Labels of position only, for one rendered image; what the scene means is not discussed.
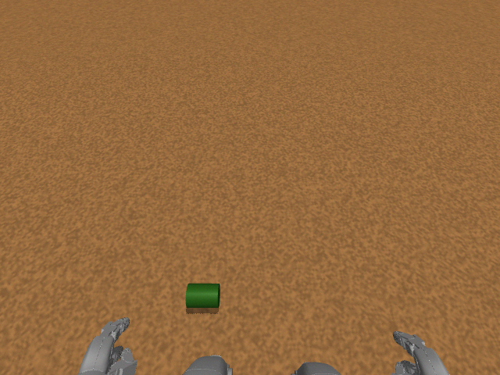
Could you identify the right robot hand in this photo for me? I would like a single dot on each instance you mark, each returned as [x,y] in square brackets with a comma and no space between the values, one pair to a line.
[427,361]

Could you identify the left robot hand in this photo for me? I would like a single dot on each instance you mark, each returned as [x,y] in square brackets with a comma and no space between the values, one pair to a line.
[102,356]

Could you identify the can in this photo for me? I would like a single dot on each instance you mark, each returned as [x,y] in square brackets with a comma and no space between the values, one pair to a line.
[203,296]

